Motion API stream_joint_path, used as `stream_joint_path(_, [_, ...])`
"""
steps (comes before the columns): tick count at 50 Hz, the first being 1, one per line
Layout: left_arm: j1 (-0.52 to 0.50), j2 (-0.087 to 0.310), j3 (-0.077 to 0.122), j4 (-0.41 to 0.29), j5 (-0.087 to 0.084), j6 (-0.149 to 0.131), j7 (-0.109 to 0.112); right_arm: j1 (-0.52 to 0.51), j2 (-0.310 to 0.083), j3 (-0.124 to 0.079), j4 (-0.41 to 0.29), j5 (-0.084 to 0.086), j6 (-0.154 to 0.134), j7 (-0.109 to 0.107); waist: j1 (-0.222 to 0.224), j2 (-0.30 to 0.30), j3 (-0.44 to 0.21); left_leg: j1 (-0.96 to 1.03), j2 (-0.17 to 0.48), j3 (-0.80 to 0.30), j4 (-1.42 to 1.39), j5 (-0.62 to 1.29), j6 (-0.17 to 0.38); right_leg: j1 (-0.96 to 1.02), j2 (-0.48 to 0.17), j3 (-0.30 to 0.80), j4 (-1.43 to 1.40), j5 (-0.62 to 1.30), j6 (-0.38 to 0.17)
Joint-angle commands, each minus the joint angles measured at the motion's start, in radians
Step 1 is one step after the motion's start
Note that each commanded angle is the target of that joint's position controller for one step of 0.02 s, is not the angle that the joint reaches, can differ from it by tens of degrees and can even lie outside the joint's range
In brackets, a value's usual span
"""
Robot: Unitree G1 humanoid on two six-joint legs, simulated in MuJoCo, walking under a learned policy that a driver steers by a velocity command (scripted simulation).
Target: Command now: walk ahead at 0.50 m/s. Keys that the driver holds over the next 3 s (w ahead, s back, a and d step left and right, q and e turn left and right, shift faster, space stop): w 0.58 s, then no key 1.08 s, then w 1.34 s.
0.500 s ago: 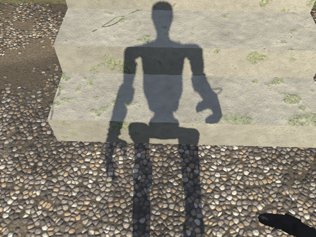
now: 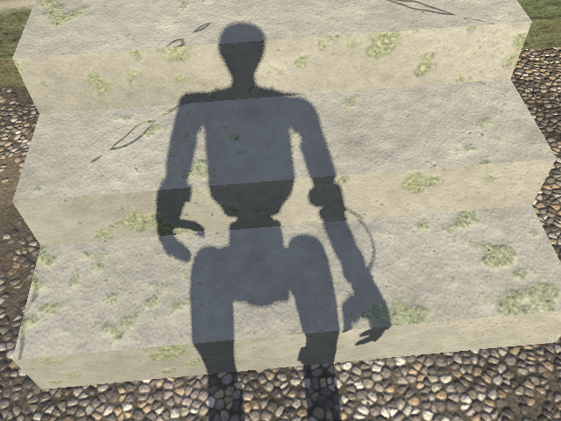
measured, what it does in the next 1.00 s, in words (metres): walks ahead: left foot, then right foot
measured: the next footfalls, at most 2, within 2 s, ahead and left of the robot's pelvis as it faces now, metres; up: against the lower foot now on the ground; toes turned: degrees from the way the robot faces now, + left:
left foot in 0.50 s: +0.39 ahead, +0.10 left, +0.00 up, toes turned +5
right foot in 0.92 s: +0.46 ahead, -0.07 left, +0.00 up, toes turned -3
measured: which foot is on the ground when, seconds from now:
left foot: down 0.00-0.00, up 0.02-0.48, down 0.50-1.00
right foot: down 0.00-0.48, up 0.50-0.90, down 0.92-1.00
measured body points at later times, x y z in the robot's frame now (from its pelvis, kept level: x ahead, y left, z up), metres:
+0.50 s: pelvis +0.25 +0.02 +0.00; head +0.27 +0.03 +0.45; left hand +0.20 +0.26 -0.16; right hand +0.42 -0.21 -0.12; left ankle +0.35 +0.09 -0.73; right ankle +0.11 -0.09 -0.72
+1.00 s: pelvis +0.40 +0.02 +0.00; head +0.40 +0.02 +0.45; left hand +0.42 +0.24 -0.15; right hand +0.38 -0.18 -0.16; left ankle +0.35 +0.10 -0.73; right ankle +0.42 -0.07 -0.73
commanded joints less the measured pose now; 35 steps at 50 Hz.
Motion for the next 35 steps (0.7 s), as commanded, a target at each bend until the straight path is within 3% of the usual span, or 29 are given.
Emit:
stream_joint_path(1, [0.454, 0.315, 0.095, 0.084, 0.015, -0.015, 0.021, 0.081, -0.022, 0.006, -0.087, 0.036, -0.013, -0.001, 0.156, -0.312, -0.292, -0.589, -0.044, 0.035, 0.712, -0.082, 0.053, 0.745, -0.402, 0.666, -0.213, -0.168, -0.215])
stream_joint_path(2, [0.373, 0.236, 0.078, 0.068, -0.013, -0.004, 0.018, 0.006, -0.127, -0.020, -0.078, 0.009, -0.007, -0.006, 0.132, -0.136, -0.211, -0.660, 0.026, -0.081, 0.786, -0.079, 0.074, 0.659, -0.355, 0.627, -0.226, -0.201, -0.190])
stream_joint_path(3, [0.286, 0.173, 0.060, 0.052, -0.020, -0.006, 0.012, -0.044, -0.110, -0.019, -0.090, 0.008, -0.010, 0.002, 0.104, -0.080, -0.120, -0.663, 0.066, -0.092, 0.783, 0.010, 0.081, 0.543, -0.319, 0.506, -0.240, -0.157, -0.172])
stream_joint_path(4, [0.241, 0.130, 0.049, 0.048, -0.021, -0.011, 0.009, -0.071, -0.083, -0.012, -0.089, 0.010, -0.009, 0.006, 0.084, -0.037, -0.073, -0.629, 0.100, -0.095, 0.742, 0.077, 0.078, 0.450, -0.278, 0.414, -0.276, -0.079, -0.148])
stream_joint_path(6, [0.225, 0.086, 0.034, 0.069, -0.030, -0.020, 0.014, -0.066, -0.061, -0.009, -0.081, -0.012, 0.012, 0.013, 0.044, -0.057, -0.035, -0.559, 0.126, -0.083, 0.684, 0.127, 0.055, 0.351, -0.213, 0.283, -0.315, 0.061, -0.110])
stream_joint_path(9, [0.288, 0.108, 0.035, 0.109, -0.039, -0.035, 0.018, -0.091, -0.050, -0.009, -0.088, -0.021, 0.032, 0.024, 0.029, -0.059, -0.031, -0.573, 0.127, -0.055, 0.652, 0.176, 0.029, 0.348, -0.195, 0.206, -0.330, 0.208, -0.124])
stream_joint_path(14, [0.332, 0.121, 0.031, 0.143, -0.033, -0.040, 0.023, -0.299, -0.039, 0.002, -0.151, -0.016, 0.029, 0.025, 0.060, -0.057, 0.029, -0.616, 0.131, -0.010, 0.423, 0.308, -0.008, 0.345, -0.157, 0.118, -0.364, 0.272, -0.123])
stream_joint_path(17, [0.359, 0.130, 0.031, 0.161, -0.031, -0.040, 0.024, -0.381, -0.032, 0.011, -0.177, -0.005, 0.025, 0.020, 0.083, -0.078, 0.037, -0.550, 0.100, 0.020, 0.258, 0.352, -0.001, 0.365, -0.146, 0.086, -0.351, 0.308, -0.112])
stream_joint_path(20, [0.370, 0.141, 0.035, 0.178, -0.028, -0.036, 0.030, -0.405, -0.052, 0.007, -0.194, -0.002, 0.019, 0.013, 0.081, -0.086, 0.041, -0.519, 0.090, 0.015, 0.183, 0.321, 0.028, 0.427, -0.183, 0.100, -0.314, 0.349, -0.108])
stream_joint_path(21, [0.378, 0.134, 0.037, 0.186, -0.024, -0.033, 0.036, -0.319, -0.035, 0.009, -0.167, -0.001, 0.019, 0.001, 0.058, -0.111, 0.002, -0.432, 0.072, 0.028, 0.213, 0.280, 0.045, 0.422, -0.193, 0.087, -0.256, 0.398, -0.113])
stream_joint_path(22, [0.349, 0.127, 0.033, 0.181, -0.026, -0.033, 0.037, -0.274, -0.047, 0.004, -0.152, -0.008, 0.011, -0.007, 0.029, -0.081, -0.009, -0.364, 0.048, 0.022, 0.189, 0.269, 0.058, 0.403, -0.178, 0.072, -0.164, 0.564, -0.096])
stream_joint_path(23, [0.322, 0.130, 0.033, 0.178, -0.031, -0.028, 0.037, -0.162, -0.056, -0.006, -0.113, -0.014, 0.000, -0.013, -0.023, -0.048, -0.057, -0.253, 0.010, 0.044, 0.111, 0.284, 0.073, 0.401, -0.147, 0.053, -0.020, 0.642, -0.082])
stream_joint_path(24, [0.313, 0.129, 0.030, 0.174, -0.035, -0.027, 0.036, -0.024, -0.084, -0.020, -0.063, -0.026, -0.012, -0.021, -0.074, -0.009, -0.114, -0.088, 0.013, 0.044, 0.051, 0.305, 0.085, 0.326, -0.100, 0.031, 0.165, 0.558, -0.062])
stream_joint_path(25, [0.320, 0.088, 0.016, 0.143, -0.035, -0.026, 0.036, 0.118, -0.191, -0.045, -0.041, -0.049, -0.020, -0.031, -0.104, 0.134, -0.186, 0.094, 0.253, -0.225, -0.001, 0.358, 0.122, 0.135, -0.034, -0.013, 0.473, 0.173, -0.030])
stream_joint_path(26, [0.472, -0.004, 0.002, 0.152, -0.057, -0.018, 0.033, 0.121, -0.288, -0.070, -0.032, -0.034, -0.010, -0.024, -0.011, 0.337, -0.242, 0.218, 0.468, -0.619, -0.116, 0.435, 0.266, -0.139, 0.115, 0.014, 0.754, -0.463, -0.007])
stream_joint_path(27, [0.404, 0.080, 0.020, 0.167, -0.021, -0.003, 0.032, 0.015, -0.211, -0.060, -0.054, 0.002, 0.002, -0.012, 0.008, 0.133, -0.164, 0.093, 0.413, -0.585, -0.154, 0.124, 0.259, -0.191, 0.028, 0.118, 0.819, -0.398, -0.022])
stream_joint_path(28, [0.308, 0.089, 0.026, 0.144, -0.014, -0.005, 0.017, -0.102, -0.125, -0.036, -0.085, 0.013, 0.003, -0.004, 0.031, 0.083, -0.045, -0.050, 0.362, -0.482, -0.211, -0.048, 0.230, -0.215, -0.017, 0.117, 0.789, -0.280, -0.024])
stream_joint_path(29, [0.270, 0.084, 0.028, 0.135, -0.016, -0.007, 0.010, -0.149, -0.076, -0.021, -0.089, 0.012, 0.003, -0.001, 0.056, 0.072, 0.010, -0.135, 0.314, -0.409, -0.265, -0.030, 0.194, -0.199, -0.044, 0.109, 0.741, -0.209, -0.018])
stream_joint_path(30, [0.264, 0.075, 0.028, 0.140, -0.009, -0.001, 0.007, -0.146, -0.042, -0.009, -0.084, 0.015, -0.004, -0.008, 0.072, 0.072, 0.040, -0.187, 0.278, -0.323, -0.277, 0.141, 0.171, -0.161, -0.059, 0.104, 0.703, -0.170, -0.005])
stream_joint_path(31, [0.290, 0.054, 0.024, 0.147, -0.003, 0.011, 0.006, -0.114, -0.027, -0.001, -0.063, 0.011, -0.013, -0.018, 0.086, 0.063, 0.030, -0.217, 0.265, -0.246, -0.255, 0.401, 0.166, -0.107, -0.054, 0.087, 0.719, -0.155, 0.012])
stream_joint_path(32, [0.342, 0.016, 0.017, 0.181, -0.007, 0.028, 0.010, -0.064, -0.012, 0.010, -0.043, -0.001, -0.023, -0.019, 0.096, 0.054, -0.033, -0.210, 0.275, -0.198, -0.175, 0.798, 0.187, -0.062, -0.015, 0.047, 0.847, -0.188, 0.038])
stream_joint_path(33, [0.370, 0.003, 0.016, 0.193, -0.007, 0.036, 0.015, -0.046, -0.001, 0.021, -0.036, 0.001, -0.035, -0.020, 0.114, 0.022, -0.072, -0.214, 0.265, -0.121, -0.125, 1.042, 0.191, -0.045, -0.011, 0.056, 0.871, -0.202, 0.050])
stream_joint_path(35, [0.334, 0.005, 0.017, 0.190, -0.008, 0.049, 0.021, -0.026, -0.033, 0.024, -0.025, 0.000, -0.040, -0.021, 0.111, 0.052, -0.071, -0.215, 0.239, -0.054, -0.108, 1.111, 0.176, -0.068, -0.004, 0.040, 0.824, -0.200, 0.062])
